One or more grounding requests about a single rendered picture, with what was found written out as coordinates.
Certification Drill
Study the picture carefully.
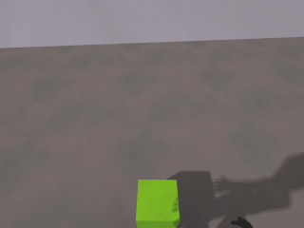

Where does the robot right hand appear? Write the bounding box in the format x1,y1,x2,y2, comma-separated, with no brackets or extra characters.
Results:
231,217,254,228

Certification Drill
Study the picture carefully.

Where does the carton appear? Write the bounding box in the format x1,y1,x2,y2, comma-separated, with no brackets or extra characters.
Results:
136,180,180,228

